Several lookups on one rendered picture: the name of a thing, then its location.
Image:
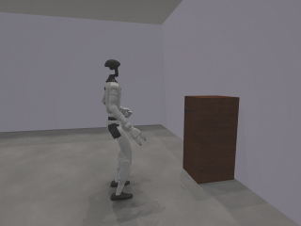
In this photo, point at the drawer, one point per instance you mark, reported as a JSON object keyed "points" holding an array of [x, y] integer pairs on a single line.
{"points": [[193, 114]]}

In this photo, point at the right robot forearm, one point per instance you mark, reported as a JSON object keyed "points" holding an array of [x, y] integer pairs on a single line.
{"points": [[118, 115]]}

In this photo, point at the left robot hand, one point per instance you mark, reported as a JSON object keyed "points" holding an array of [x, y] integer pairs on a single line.
{"points": [[127, 112]]}

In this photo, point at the robot torso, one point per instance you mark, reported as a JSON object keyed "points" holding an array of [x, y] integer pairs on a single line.
{"points": [[111, 118]]}

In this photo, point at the right robot upper arm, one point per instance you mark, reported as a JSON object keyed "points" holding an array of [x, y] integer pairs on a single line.
{"points": [[113, 94]]}

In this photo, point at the handle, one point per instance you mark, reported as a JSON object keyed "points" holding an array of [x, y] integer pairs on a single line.
{"points": [[188, 110]]}

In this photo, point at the robot head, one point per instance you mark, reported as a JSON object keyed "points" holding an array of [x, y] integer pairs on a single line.
{"points": [[113, 65]]}

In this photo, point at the left robot upper arm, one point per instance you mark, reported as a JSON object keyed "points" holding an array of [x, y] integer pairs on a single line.
{"points": [[103, 98]]}

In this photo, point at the right robot hand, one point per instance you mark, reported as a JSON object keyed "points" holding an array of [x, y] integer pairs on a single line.
{"points": [[135, 133]]}

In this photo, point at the cabinet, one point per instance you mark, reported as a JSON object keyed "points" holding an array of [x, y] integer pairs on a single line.
{"points": [[209, 144]]}

